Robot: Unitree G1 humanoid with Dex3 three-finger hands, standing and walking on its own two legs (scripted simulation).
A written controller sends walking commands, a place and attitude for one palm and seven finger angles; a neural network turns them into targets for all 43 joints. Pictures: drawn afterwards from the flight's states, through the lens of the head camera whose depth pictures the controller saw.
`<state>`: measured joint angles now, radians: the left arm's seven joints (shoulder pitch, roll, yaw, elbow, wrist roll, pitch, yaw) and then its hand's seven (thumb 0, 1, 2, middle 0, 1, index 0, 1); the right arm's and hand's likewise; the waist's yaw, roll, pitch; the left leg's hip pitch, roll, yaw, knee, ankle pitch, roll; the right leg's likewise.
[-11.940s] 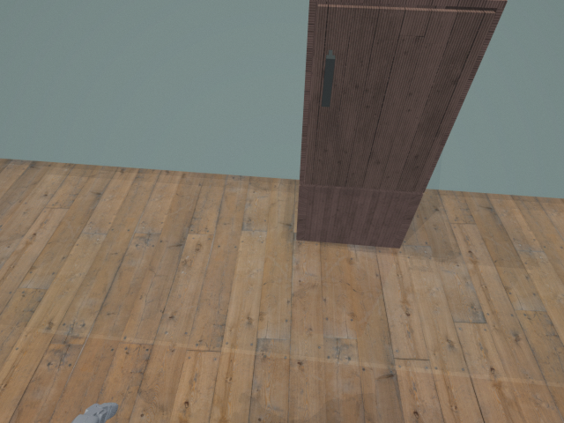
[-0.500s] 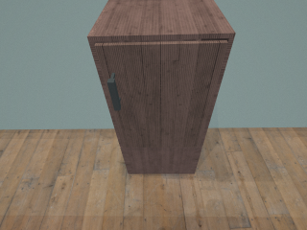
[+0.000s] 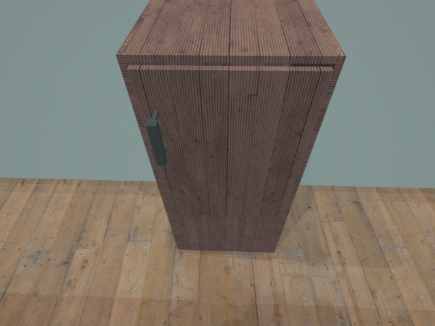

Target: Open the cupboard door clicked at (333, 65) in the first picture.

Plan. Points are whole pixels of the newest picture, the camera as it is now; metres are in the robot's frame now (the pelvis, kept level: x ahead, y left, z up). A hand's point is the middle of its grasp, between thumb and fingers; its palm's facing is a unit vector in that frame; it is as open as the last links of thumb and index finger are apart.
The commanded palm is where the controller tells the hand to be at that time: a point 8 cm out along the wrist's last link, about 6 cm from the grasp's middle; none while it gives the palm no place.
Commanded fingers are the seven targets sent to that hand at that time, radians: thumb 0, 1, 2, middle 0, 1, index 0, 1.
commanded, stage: raise the hand with hooked fingers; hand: left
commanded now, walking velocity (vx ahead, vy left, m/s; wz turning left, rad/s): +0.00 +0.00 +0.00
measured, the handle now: (159, 138) +0.53 +0.18 +0.03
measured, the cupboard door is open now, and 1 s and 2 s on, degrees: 0 0 0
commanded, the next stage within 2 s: none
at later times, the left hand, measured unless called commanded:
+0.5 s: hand (125, 315) +0.15 +0.18 -0.05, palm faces +0.00 -1.00 +0.01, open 8.4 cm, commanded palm +0.13 +0.25 -0.04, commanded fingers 0.00 0.41 0.69 -0.23 -0.62 -0.23 -0.62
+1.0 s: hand (84, 284) +0.19 +0.25 -0.01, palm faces +0.08 -1.00 -0.06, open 11.4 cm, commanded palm +0.16 +0.30 -0.01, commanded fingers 0.00 -0.17 0.44 -0.28 -0.99 -0.28 -0.99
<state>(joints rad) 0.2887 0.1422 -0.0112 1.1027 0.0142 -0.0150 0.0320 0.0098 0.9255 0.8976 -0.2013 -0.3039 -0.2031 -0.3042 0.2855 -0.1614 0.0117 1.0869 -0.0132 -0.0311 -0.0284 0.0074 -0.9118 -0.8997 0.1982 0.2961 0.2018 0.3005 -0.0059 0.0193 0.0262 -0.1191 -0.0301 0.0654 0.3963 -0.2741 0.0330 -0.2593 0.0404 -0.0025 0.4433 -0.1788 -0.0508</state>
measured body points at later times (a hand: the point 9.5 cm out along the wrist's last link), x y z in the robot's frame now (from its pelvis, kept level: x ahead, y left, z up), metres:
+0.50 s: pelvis -0.01 -0.01 -0.06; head +0.03 +0.00 +0.39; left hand +0.15 +0.23 -0.05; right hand +0.25 -0.27 -0.07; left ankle -0.04 +0.10 -0.74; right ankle +0.04 -0.09 -0.74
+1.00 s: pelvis -0.03 +0.02 -0.07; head +0.02 +0.02 +0.38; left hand +0.18 +0.30 +0.00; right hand +0.12 -0.21 -0.15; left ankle -0.04 +0.10 -0.74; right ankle +0.04 -0.08 -0.74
